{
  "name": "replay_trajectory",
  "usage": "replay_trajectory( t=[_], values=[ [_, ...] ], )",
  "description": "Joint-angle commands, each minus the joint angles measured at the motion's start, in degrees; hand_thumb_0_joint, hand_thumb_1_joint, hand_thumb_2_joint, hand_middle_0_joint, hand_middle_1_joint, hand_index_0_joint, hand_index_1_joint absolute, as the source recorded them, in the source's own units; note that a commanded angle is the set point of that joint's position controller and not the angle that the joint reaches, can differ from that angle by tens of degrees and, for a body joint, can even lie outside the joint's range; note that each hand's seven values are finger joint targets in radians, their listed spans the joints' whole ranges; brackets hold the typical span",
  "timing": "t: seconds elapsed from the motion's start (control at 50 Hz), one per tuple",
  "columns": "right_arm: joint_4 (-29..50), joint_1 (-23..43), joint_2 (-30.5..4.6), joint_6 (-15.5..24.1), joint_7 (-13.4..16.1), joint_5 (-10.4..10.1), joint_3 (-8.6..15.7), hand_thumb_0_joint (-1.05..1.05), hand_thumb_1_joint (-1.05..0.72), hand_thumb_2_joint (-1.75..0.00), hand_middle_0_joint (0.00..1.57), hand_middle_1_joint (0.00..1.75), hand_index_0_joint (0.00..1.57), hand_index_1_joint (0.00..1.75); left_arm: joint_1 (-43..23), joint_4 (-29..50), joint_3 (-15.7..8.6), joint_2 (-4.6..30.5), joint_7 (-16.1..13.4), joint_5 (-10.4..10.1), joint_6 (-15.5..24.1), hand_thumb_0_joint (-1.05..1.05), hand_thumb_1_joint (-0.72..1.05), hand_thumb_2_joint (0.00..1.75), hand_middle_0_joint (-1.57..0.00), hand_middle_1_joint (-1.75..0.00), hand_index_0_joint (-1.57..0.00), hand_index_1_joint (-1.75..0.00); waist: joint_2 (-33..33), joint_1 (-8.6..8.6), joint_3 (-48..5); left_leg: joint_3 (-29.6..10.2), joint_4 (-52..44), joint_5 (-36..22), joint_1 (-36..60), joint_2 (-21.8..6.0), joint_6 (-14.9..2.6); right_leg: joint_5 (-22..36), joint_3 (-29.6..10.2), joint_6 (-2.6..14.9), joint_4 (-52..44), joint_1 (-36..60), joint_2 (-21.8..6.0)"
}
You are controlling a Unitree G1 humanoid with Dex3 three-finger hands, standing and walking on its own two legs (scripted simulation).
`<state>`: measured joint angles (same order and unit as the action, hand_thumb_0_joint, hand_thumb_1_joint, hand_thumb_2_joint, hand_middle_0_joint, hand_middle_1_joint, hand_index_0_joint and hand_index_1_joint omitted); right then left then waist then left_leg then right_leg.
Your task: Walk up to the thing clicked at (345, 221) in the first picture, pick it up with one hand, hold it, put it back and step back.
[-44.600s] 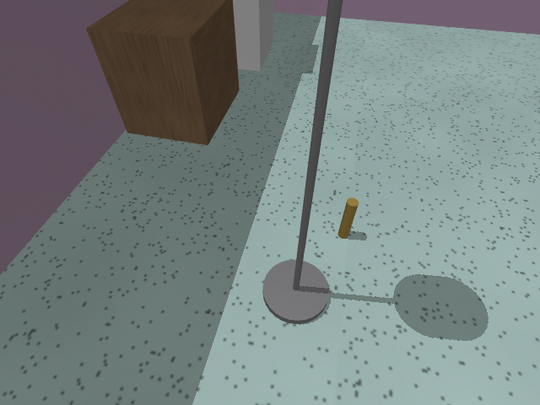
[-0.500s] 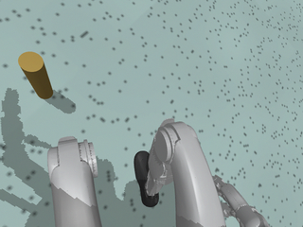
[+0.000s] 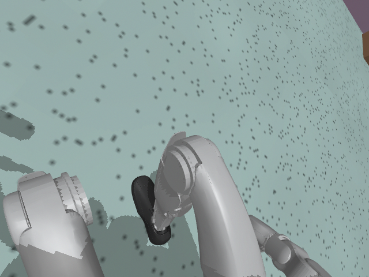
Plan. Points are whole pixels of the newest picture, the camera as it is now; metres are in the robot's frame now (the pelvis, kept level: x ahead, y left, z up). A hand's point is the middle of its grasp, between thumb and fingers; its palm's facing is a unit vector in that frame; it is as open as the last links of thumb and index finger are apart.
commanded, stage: close in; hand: left
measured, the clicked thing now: out of the picture +0.50 +0.25 -0.18
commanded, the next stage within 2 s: close in 0.38 s
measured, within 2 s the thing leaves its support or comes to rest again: leaves its support in 1.42 s
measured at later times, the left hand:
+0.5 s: hand out of the picture +0.47 +0.23 -0.17, palm faces +0.17 -0.98 +0.00, open 17.2 cm
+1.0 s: hand out of the picture +0.49 +0.23 -0.17, palm faces +0.20 -0.98 -0.03, open 10.0 cm
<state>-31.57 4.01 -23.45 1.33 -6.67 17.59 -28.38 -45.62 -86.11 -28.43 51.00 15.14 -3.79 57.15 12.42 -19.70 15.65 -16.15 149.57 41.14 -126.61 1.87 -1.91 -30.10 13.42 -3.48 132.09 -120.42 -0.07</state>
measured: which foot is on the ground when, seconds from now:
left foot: down 0.00-1.00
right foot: down 0.00-1.00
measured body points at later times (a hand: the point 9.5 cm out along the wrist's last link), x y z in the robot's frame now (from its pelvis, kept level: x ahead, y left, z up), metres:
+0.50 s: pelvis +0.00 +0.00 +0.00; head +0.25 +0.18 +0.32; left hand +0.46 +0.28 -0.17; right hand +0.12 -0.25 -0.03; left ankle +0.08 +0.11 -0.27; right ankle +0.16 -0.12 -0.27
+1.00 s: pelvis +0.00 +0.00 +0.00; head +0.26 +0.18 +0.32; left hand +0.47 +0.29 -0.17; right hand +0.12 -0.25 -0.03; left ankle +0.08 +0.11 -0.27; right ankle +0.16 -0.12 -0.27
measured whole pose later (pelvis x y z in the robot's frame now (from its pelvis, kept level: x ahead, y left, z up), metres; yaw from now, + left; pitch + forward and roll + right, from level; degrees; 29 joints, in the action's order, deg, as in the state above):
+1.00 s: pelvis +0.00 +0.00 +0.00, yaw -2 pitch +17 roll -20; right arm -31.5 7.3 -21.6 -3.0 -8.9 20.6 -31.2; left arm -49.9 -90.6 -19.5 51.9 -2.2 0.8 62.5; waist 14.1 -20.6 17.1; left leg -18.4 149.5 41.9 -126.6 2.0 -1.7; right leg -30.2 15.2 -4.1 130.5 -119.6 0.4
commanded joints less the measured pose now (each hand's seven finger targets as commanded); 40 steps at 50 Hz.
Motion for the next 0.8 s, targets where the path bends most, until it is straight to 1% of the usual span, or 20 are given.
replay_trajectory(
  t=[0.0,0.04,0.06,0.08,0.12,0.22,0.3,0.32,0.34,0.38,0.4,0.44,0.46,0.5,0.54,0.62,0.68,0.74,0.76,0.78],
  values=[
    [0.3,-3.0,-21.0,-1.3,0.9,1.0,6.1,0.00,-0.93,-0.91,0.20,0.30,0.20,0.30,-13.5,7.7,1.9,9.2,-2.5,-0.1,5.2,0.00,-0.61,0.02,-0.07,-0.10,-0.07,-0.08,-33.4,-5.89,-32.6,0.6,-22.0,-8.3,25.0,-4.0,3.45,6.2,4.9,3.51,-6.4,17.0,2.0],
    [0.2,-3.2,-20.9,-1.7,0.7,1.1,5.8,0.00,-0.93,-0.90,0.20,0.30,0.20,0.30,-14.0,7.4,2.9,8.5,-3.6,-0.2,5.7,0.00,-0.60,0.04,-0.07,-0.11,-0.08,-0.10,-32.2,-6.29,-32.6,0.2,-21.8,-7.9,24.2,-3.9,3.35,6.3,5.1,3.48,-6.4,17.3,2.2],
    [0.3,-2.9,-20.9,-1.9,0.6,1.2,5.5,0.00,-0.93,-0.90,0.20,0.30,0.20,0.30,-14.6,6.3,4.1,7.4,-4.2,0.1,5.9,0.00,-0.59,0.06,-0.09,-0.13,-0.10,-0.12,-32.2,-7.06,-31.3,-0.3,-22.0,-7.7,24.0,-3.8,3.41,6.2,5.4,3.40,-6.2,16.7,2.1],
    [0.3,-2.9,-20.6,-2.0,0.6,1.5,5.5,0.00,-0.93,-0.90,0.20,0.30,0.20,0.30,-13.5,5.7,4.0,6.5,-4.9,0.1,5.8,0.00,-0.57,0.07,-0.09,-0.13,-0.10,-0.12,-31.1,-6.76,-31.5,0.0,-21.4,-8.2,24.1,-3.8,3.19,6.8,5.2,3.25,-6.7,17.3,2.3],
    [0.4,-2.7,-20.9,-2.3,0.3,1.8,5.3,0.00,-0.92,-0.90,0.20,0.30,0.20,0.30,-15.6,5.5,4.7,6.3,-6.3,0.3,6.7,0.00,-0.55,0.07,-0.08,-0.12,-0.09,-0.11,-31.2,-7.59,-30.6,-0.6,-21.7,-7.1,23.8,-3.7,3.30,6.1,5.4,3.23,-6.6,16.8,2.2],
    [0.8,-1.4,-20.3,-3.1,-0.1,2.3,4.3,0.00,-0.92,-0.90,0.20,0.30,0.20,0.30,-15.6,3.9,5.0,7.8,-9.7,1.4,8.5,0.00,-0.53,0.09,-0.07,-0.12,-0.07,-0.11,-29.4,-6.64,-29.1,0.1,-21.0,-3.4,20.2,-3.4,2.68,3.6,5.3,3.17,-7.6,17.9,2.8],
    [0.9,-0.8,-20.5,-3.6,-0.4,2.9,4.1,0.00,-0.92,-0.90,0.20,0.30,0.20,0.30,-14.8,3.5,5.6,7.5,-11.8,2.6,9.6,0.00,-0.50,0.10,-0.05,-0.10,-0.06,-0.10,-31.4,-6.97,-29.4,-0.5,-21.5,-4.3,22.1,-3.6,3.20,4.5,5.7,3.19,-7.0,17.8,2.8],
    [1.0,-1.1,-20.6,-3.8,-0.4,3.0,4.3,0.00,-0.92,-0.90,0.20,0.30,0.20,0.30,-13.6,3.2,5.1,6.6,-12.3,2.6,9.6,0.00,-0.49,0.11,-0.07,-0.12,-0.07,-0.11,-31.5,-7.11,-29.4,-1.2,-22.2,-5.9,23.4,-3.8,3.52,5.6,6.1,3.17,-6.7,17.7,2.6],
    [0.6,-0.5,-20.5,-3.8,-0.4,3.0,4.1,0.00,-0.92,-0.90,0.20,0.30,0.20,0.30,-14.0,3.7,5.7,7.0,-12.6,2.6,9.8,0.00,-0.49,0.11,-0.07,-0.12,-0.07,-0.11,-31.4,-6.86,-29.4,-1.0,-21.7,-5.7,22.9,-3.8,3.39,5.6,5.9,3.21,-6.8,17.8,2.9],
    [0.5,-0.7,-20.3,-3.8,-0.5,3.2,4.1,0.00,-0.92,-0.90,0.20,0.30,0.20,0.30,-14.1,4.3,6.2,6.0,-13.3,2.7,9.9,0.00,-0.50,0.12,-0.07,-0.12,-0.07,-0.11,-31.6,-7.36,-30.1,-0.7,-21.2,-8.1,23.9,-3.8,3.36,7.6,5.8,3.07,-6.8,18.8,2.8],
    [0.4,-0.8,-20.3,-3.9,-0.5,3.3,4.0,0.00,-0.92,-0.90,0.20,0.30,0.20,0.30,-14.8,4.8,6.3,6.5,-13.6,2.8,10.0,0.00,-0.49,0.12,-0.09,-0.12,-0.08,-0.12,-31.6,-7.49,-30.8,-0.8,-21.0,-8.4,23.8,-3.7,3.39,7.9,5.9,3.13,-6.8,19.2,3.0],
    [0.1,-1.0,-20.2,-3.9,-0.7,3.3,4.1,0.00,-0.92,-0.91,0.20,0.30,0.20,0.30,-15.2,4.5,7.1,5.6,-14.0,3.1,10.0,0.00,-0.51,0.13,-0.10,-0.14,-0.09,-0.13,-31.9,-8.11,-30.3,-0.8,-21.1,-8.4,23.8,-3.7,3.39,8.0,6.0,3.13,-6.8,18.9,2.9],
    [0.0,-0.6,-19.9,-4.0,-0.8,3.4,4.2,0.00,-0.92,-0.91,0.20,0.30,0.20,0.30,-14.6,4.8,7.5,5.1,-14.3,3.2,10.0,0.00,-0.50,0.14,-0.08,-0.13,-0.08,-0.12,-31.0,-7.69,-30.2,-0.5,-20.7,-8.4,23.5,-3.7,3.24,8.2,5.8,3.07,-7.2,19.1,3.1],
    [-0.5,-1.2,-19.9,-4.1,-0.9,3.5,4.2,0.00,-0.90,-0.90,0.20,0.30,0.20,0.30,-15.6,5.1,7.9,4.5,-14.9,3.4,10.1,0.00,-0.36,0.22,-0.21,-0.22,-0.19,-0.23,-31.8,-8.50,-30.8,-0.8,-20.8,-9.7,24.6,-3.7,3.45,9.0,5.9,3.04,-7.0,19.4,2.9],
    [-0.4,-0.8,-19.8,-4.1,-0.9,3.3,4.1,0.00,-0.90,-0.90,0.20,0.30,0.20,0.30,-15.9,5.2,7.2,5.8,-15.6,3.1,10.1,0.00,-0.30,0.30,-0.34,-0.33,-0.33,-0.33,-30.6,-7.97,-31.7,-0.3,-20.0,-9.3,23.5,-3.6,3.08,8.9,5.6,3.07,-7.5,20.0,3.2],
    [-0.6,-0.5,-19.7,-4.3,-1.1,3.4,3.9,0.00,-0.90,-0.90,0.20,0.30,0.20,0.30,-17.8,5.0,7.9,5.8,-16.7,4.0,10.2,0.00,-0.17,0.38,-0.41,-0.39,-0.40,-0.40,-32.1,-8.58,-30.1,-1.0,-21.2,-7.4,23.7,-3.8,3.40,7.3,6.0,3.29,-7.4,18.2,3.0],
    [-0.7,-0.7,-19.6,-4.7,-1.2,3.4,3.9,0.00,-0.90,-0.90,0.20,0.30,0.20,0.30,-17.5,4.3,8.0,6.0,-17.2,4.4,10.1,0.00,-0.09,0.42,-0.46,-0.43,-0.45,-0.44,-32.1,-8.24,-30.1,-1.1,-21.4,-7.0,23.6,-3.8,3.44,6.9,6.0,3.25,-7.5,18.2,3.1],
    [-0.7,-0.9,-19.5,-4.7,-1.2,3.5,3.7,0.00,-0.90,-0.90,0.20,0.30,0.20,0.30,-17.8,3.9,8.1,5.7,-17.6,4.5,9.9,0.00,-0.03,0.46,-0.52,-0.48,-0.51,-0.49,-31.5,-8.85,-30.7,-0.9,-20.9,-9.1,23.8,-3.8,3.32,8.7,5.9,3.18,-7.6,19.2,3.1],
    [-0.9,-0.8,-19.3,-4.8,-1.1,3.5,3.7,0.00,-0.89,-0.90,0.20,0.30,0.20,0.30,-17.3,4.0,8.0,6.2,-17.6,4.4,9.8,0.00,0.00,0.48,-0.54,-0.51,-0.53,-0.51,-31.8,-8.38,-31.2,-0.6,-20.8,-9.2,23.9,-3.7,3.24,8.7,5.8,3.18,-7.7,19.6,3.3],
    [-0.7,-0.5,-19.4,-4.9,-1.1,3.4,3.8,0.00,-0.90,-0.90,0.20,0.30,0.20,0.30,-17.6,3.0,8.1,6.3,-17.5,4.6,9.6,0.00,0.02,0.50,-0.58,-0.54,-0.57,-0.54,-31.4,-8.68,-30.5,-0.7,-20.8,-8.2,23.5,-3.7,3.20,7.9,5.9,3.24,-7.9,18.7,3.2]
  ],
)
